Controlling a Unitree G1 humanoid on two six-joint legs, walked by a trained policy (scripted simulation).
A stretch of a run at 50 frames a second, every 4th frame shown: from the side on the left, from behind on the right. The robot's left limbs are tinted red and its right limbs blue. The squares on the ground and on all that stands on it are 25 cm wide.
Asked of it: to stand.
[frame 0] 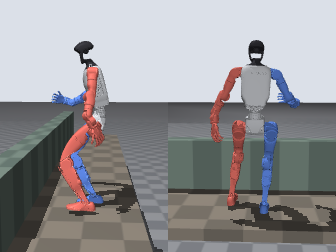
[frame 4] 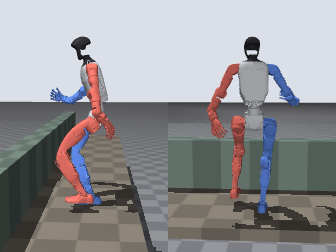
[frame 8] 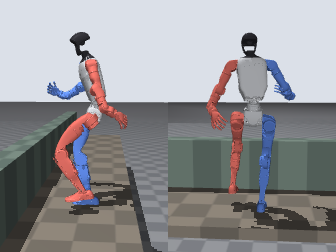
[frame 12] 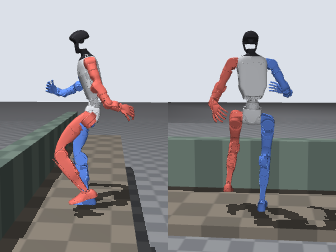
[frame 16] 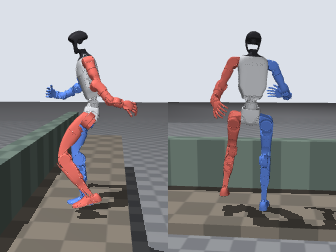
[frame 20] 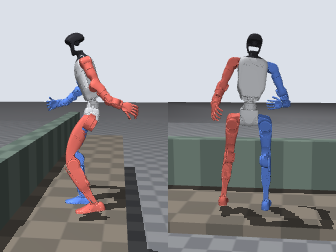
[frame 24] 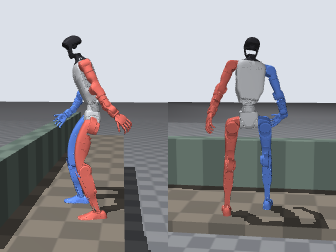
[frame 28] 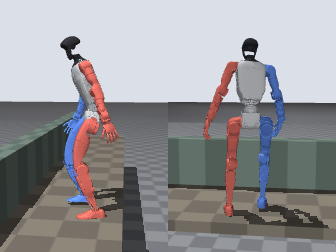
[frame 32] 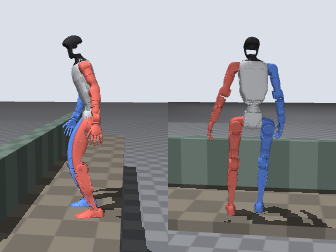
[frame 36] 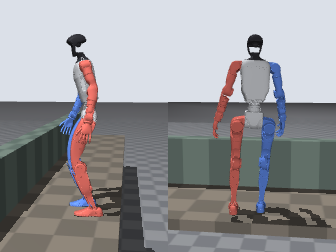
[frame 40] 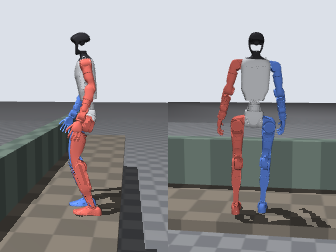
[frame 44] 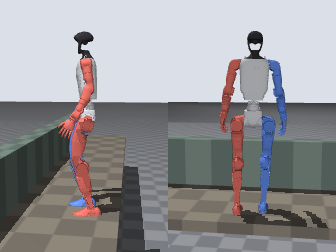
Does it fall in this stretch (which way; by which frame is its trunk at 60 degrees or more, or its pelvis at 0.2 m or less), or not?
no
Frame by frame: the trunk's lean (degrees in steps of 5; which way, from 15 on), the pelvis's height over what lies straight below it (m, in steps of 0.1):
0: 15 forward, 0.7
4: 20 forward, 0.7
8: 15 forward, 0.8
12: 15 forward, 0.8
16: 15 forward, 0.8
20: 20 forward, 0.8
24: 20 forward, 0.8
28: 20 forward, 0.8
32: 20 forward, 0.8
36: 10, 0.8
40: 10, 0.8
44: 5, 0.8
